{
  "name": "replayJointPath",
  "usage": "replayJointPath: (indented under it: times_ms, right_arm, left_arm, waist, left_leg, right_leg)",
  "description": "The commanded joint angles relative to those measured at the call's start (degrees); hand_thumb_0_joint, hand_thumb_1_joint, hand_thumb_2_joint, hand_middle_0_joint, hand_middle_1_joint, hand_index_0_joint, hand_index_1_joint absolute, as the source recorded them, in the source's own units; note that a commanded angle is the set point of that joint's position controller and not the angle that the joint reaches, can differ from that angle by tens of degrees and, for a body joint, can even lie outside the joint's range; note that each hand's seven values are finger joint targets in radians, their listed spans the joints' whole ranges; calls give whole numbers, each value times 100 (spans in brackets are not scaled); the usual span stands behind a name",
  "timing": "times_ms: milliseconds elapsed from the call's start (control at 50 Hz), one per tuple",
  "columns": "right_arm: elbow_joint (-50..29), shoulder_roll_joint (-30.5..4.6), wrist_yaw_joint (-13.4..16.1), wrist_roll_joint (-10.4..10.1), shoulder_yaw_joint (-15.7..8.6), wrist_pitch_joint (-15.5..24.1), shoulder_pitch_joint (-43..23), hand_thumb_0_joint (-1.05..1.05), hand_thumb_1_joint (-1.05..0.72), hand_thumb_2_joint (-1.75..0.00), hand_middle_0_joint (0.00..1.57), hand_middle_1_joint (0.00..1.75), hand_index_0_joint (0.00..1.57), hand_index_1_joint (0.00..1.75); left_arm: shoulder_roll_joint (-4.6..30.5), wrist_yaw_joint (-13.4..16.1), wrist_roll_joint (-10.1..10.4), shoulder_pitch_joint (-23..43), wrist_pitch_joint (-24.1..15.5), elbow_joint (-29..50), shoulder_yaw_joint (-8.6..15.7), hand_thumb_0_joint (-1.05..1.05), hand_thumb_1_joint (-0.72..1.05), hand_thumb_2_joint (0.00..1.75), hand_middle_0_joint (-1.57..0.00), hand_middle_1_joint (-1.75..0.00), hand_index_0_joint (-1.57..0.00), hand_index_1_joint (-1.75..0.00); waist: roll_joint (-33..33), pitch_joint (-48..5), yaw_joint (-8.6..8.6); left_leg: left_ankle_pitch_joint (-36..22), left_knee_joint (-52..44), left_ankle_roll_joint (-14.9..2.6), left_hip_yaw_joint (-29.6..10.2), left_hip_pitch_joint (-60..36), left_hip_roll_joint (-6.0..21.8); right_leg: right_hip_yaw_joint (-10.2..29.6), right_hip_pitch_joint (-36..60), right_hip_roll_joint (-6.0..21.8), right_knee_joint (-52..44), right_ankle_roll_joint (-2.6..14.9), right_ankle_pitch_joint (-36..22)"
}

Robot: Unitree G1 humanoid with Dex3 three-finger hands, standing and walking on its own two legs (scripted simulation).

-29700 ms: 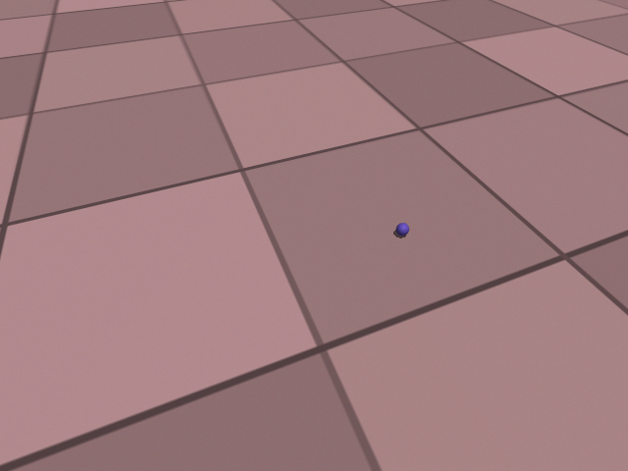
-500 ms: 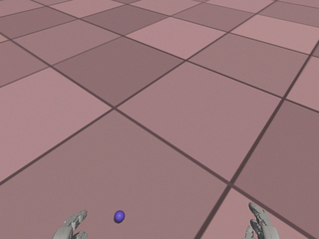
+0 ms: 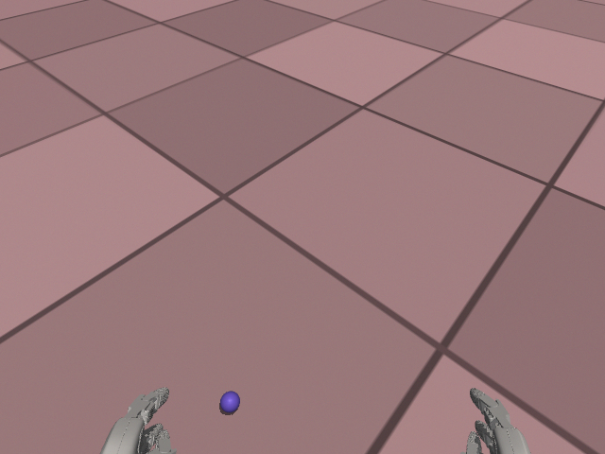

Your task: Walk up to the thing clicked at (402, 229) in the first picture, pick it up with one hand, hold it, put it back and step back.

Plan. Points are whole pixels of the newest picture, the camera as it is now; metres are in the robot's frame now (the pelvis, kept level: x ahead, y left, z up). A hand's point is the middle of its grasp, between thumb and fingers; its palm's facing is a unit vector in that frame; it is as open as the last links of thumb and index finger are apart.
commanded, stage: stand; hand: left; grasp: from above
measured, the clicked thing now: (230, 401) +0.43 +0.24 -0.69
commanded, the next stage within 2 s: none
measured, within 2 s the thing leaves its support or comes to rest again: neither
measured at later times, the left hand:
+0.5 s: hand out of the picture +0.04 +0.25 -0.11, palm faces +0.04 -0.95 -0.32, open 7.4 cm
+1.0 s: hand out of the picture +0.04 +0.25 -0.10, palm faces +0.04 -0.94 -0.34, open 7.4 cm
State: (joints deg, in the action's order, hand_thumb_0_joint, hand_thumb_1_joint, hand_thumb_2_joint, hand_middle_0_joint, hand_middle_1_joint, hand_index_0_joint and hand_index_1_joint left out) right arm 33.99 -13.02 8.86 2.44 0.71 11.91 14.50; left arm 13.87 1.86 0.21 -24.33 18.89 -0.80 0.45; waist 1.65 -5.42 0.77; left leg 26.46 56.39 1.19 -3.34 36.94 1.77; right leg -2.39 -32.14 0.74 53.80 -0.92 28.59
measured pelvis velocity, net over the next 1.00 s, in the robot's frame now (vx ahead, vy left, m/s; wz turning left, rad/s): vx -0.01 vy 0.01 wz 0.01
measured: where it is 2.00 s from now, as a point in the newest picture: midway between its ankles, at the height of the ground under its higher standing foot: outside the picture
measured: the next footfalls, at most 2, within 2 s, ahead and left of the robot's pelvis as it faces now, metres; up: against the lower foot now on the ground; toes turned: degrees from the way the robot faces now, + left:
none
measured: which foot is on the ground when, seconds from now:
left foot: down 0.00-1.00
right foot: down 0.00-1.00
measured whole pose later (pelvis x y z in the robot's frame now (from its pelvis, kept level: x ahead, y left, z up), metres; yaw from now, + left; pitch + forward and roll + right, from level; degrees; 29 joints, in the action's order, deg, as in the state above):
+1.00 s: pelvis -0.01 +0.01 +0.06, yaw +1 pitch -4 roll +0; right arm 64.1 -17.6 0.6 1.2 -1.5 0.1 8.0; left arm 17.5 1.7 -1.7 -9.0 -0.2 -65.3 2.2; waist 0.6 3.6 -0.9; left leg 9.8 22.2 0.5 -1.9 8.3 0.2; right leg -2.0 -4.2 2.4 20.5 -1.9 12.1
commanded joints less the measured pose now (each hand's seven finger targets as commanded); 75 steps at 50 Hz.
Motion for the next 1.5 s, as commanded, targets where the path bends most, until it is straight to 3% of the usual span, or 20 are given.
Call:
replayJointPath:
  times_ms: [0,40,80,200,240,420,460,520,600,900,1020,1160,1320,1420,1480]
  right_arm:
    - [198,-1249,-460,360,-471,-588,-514,0,-90,-90,20,30,20,30]
    - [462,-1143,-665,105,-442,-625,-429,0,-90,-90,20,30,20,30]
    - [610,-1216,-752,30,-510,-671,-575,0,-90,-90,20,30,20,30]
    - [1090,-1241,-779,49,-554,-830,-752,0,-90,-90,20,30,20,30]
    - [1259,-1294,-767,46,-560,-856,-738,0,-90,-90,20,30,20,30]
    - [1918,-1405,-712,-28,-538,-1012,-720,0,-90,-90,20,30,20,30]
    - [2038,-1416,-714,-52,-533,-1026,-730,0,-90,-90,20,30,20,30]
    - [2194,-1407,-717,-75,-509,-1030,-733,0,-90,-90,20,30,20,30]
    - [2367,-1379,-695,-99,-481,-1036,-708,0,-90,-90,20,30,20,30]
    - [2690,-1494,-737,-122,-421,-1086,-877,0,-90,-90,20,30,20,30]
    - [2709,-1523,-739,-132,-393,-1055,-932,0,-90,-90,20,30,20,30]
    - [2775,-1609,-746,-138,-375,-1056,-945,0,-90,-90,20,30,20,30]
    - [2803,-1647,-751,-142,-346,-1040,-950,0,-90,-90,20,30,20,30]
    - [2829,-1664,-754,-144,-336,-1064,-954,0,-90,-90,20,30,20,30]
    - [2813,-1645,-767,-145,-340,-1059,-999,0,-90,-90,20,30,20,30]
  left_arm:
    - [1143,99,-447,876,-1450,-1504,527,0,90,90,-20,-30,-20,-30]
    - [1167,62,-402,1084,-1615,-1927,475,0,90,90,-20,-30,-20,-30]
    - [1123,48,-324,1120,-1645,-2380,530,0,90,90,-20,-30,-20,-30]
    - [1035,65,-295,1370,-1847,-3514,510,0,90,90,-20,-30,-20,-30]
    - [1009,63,-290,1327,-1882,-3854,487,0,90,90,-20,-30,-20,-30]
    - [1166,48,-221,1317,-1952,-5019,438,0,90,90,-20,-30,-20,-30]
    - [1218,49,-213,1318,-1954,-5205,435,0,90,90,-20,-30,-20,-30]
    - [1243,59,-213,1263,-1990,-5473,405,0,90,90,-20,-30,-20,-30]
    - [1307,81,-204,1404,-1988,-5692,390,0,90,90,-20,-30,-20,-30]
    - [1432,36,-179,1578,-1985,-6155,344,0,90,90,-20,-30,-20,-30]
    - [1499,15,-170,1701,-2002,-6181,359,0,90,90,-20,-30,-20,-30]
    - [1520,-15,-163,1754,-1992,-6241,345,0,90,90,-20,-30,-20,-30]
    - [1550,-25,-153,1825,-2016,-6233,340,0,90,90,-20,-30,-20,-30]
    - [1541,-41,-146,1843,-1996,-6261,333,0,90,90,-20,-30,-20,-30]
    - [1585,-44,-143,1859,-2008,-6252,346,0,90,90,-20,-30,-20,-30]
  waist:
    - [-503,23,-105]
    - [-101,-224,-172]
    - [-315,-237,-239]
    - [45,38,-256]
    - [127,145,-268]
    - [107,677,-161]
    - [91,674,-166]
    - [-44,604,-181]
    - [-73,599,-136]
    - [-50,856,-160]
    - [-79,697,-161]
    - [-66,772,-145]
    - [-115,600,-137]
    - [-101,732,-112]
    - [-184,663,-123]
  left_leg:
    - [-2062,-1215,-536,41,-974,-29]
    - [-1901,-1493,-535,-20,-1343,-23]
    - [-2041,-1535,-477,28,-1680,-22]
    - [-1550,-2275,-538,-332,-1906,194]
    - [-1633,-2523,-519,-462,-1957,269]
    - [-1035,-3377,-379,-506,-2232,287]
    - [-1038,-3539,-357,-545,-2279,315]
    - [-1502,-3516,-357,-481,-2584,330]
    - [-2163,-3521,-314,-371,-2825,325]
    - [-1563,-3930,-260,-393,-2749,366]
    - [-1990,-3913,-264,-371,-2860,420]
    - [-1755,-4004,-240,-376,-2819,430]
    - [-2270,-3921,-250,-344,-2957,460]
    - [-1796,-3979,-252,-343,-2841,443]
    - [-1969,-3975,-257,-362,-2899,466]
  right_leg:
    - [811,747,322,-1415,531,-1528]
    - [638,1233,392,-1300,386,-1745]
    - [666,1109,402,-1458,359,-1764]
    - [449,1376,324,-1883,202,-1392]
    - [375,1552,303,-1975,187,-1463]
    - [458,2020,417,-2930,168,-1488]
    - [442,2177,433,-3020,165,-1514]
    - [465,2309,511,-3225,143,-1811]
    - [483,2378,565,-3373,127,-2071]
    - [475,2530,586,-3761,99,-1753]
    - [506,2649,641,-3766,135,-1968]
    - [479,2594,600,-3804,124,-1834]
    - [493,2680,643,-3825,123,-2129]
    - [486,2592,626,-3873,127,-1873]
    - [488,2617,644,-3855,147,-1904]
